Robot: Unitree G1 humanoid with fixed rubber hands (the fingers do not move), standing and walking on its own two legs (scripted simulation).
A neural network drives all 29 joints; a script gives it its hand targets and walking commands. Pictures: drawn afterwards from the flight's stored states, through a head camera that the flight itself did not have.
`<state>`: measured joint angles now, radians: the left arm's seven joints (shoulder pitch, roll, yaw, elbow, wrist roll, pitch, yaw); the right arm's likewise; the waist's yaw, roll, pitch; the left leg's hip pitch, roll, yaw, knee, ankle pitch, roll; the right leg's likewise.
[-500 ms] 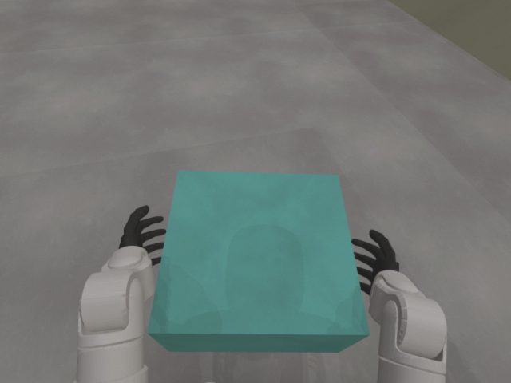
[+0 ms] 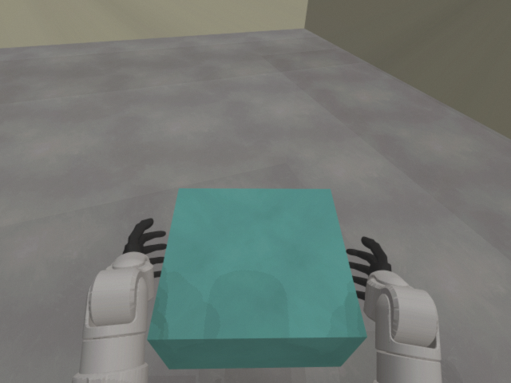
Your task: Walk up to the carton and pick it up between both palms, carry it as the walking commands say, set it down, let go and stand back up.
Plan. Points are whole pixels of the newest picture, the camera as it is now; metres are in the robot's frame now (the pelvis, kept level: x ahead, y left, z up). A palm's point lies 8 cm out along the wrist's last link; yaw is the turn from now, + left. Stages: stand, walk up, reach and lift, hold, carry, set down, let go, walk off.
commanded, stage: carry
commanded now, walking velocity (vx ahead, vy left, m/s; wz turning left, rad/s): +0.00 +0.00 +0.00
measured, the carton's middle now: (255, 272) +0.32 +0.01 +0.01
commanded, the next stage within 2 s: none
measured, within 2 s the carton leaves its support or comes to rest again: neither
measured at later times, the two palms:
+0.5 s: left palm (117, 337) +0.20 +0.21 +0.02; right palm (368, 371) +0.16 -0.15 +0.01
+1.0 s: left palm out of the picture +0.02 +0.29 +0.07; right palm out of the picture +0.06 -0.06 +0.07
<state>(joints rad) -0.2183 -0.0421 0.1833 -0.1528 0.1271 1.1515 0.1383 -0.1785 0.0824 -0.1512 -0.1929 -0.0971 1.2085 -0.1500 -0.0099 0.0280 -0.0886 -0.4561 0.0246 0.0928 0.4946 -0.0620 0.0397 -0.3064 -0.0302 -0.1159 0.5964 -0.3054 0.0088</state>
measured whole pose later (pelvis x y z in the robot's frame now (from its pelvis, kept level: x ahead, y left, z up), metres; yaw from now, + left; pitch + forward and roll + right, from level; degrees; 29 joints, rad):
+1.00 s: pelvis -0.21 +0.09 +0.00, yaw +5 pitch +5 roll +2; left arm -0.08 -0.12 0.19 -0.42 0.09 1.12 0.17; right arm -0.08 0.13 -0.17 -0.37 -0.11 1.11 -0.07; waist 0.01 -0.03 -0.06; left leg -0.24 0.03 0.08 0.57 -0.42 -0.03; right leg -0.54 -0.08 -0.13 0.56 -0.10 -0.04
